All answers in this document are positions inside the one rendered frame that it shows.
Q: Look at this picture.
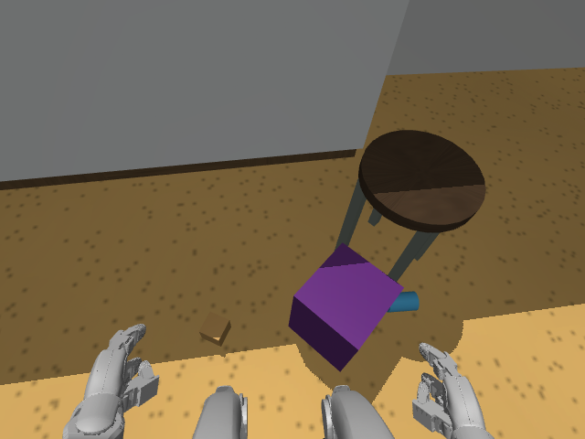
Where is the left robot arm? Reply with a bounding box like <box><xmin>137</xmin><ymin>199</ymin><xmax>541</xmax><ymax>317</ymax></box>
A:
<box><xmin>62</xmin><ymin>393</ymin><xmax>125</xmax><ymax>439</ymax></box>

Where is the right robot hand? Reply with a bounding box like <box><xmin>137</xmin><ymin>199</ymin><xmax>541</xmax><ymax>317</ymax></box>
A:
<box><xmin>412</xmin><ymin>342</ymin><xmax>486</xmax><ymax>439</ymax></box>

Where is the stool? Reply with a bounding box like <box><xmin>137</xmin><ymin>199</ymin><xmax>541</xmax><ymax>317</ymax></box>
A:
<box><xmin>335</xmin><ymin>130</ymin><xmax>486</xmax><ymax>282</ymax></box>

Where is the left robot hand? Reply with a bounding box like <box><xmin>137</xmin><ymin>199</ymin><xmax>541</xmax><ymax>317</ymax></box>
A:
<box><xmin>83</xmin><ymin>324</ymin><xmax>159</xmax><ymax>413</ymax></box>

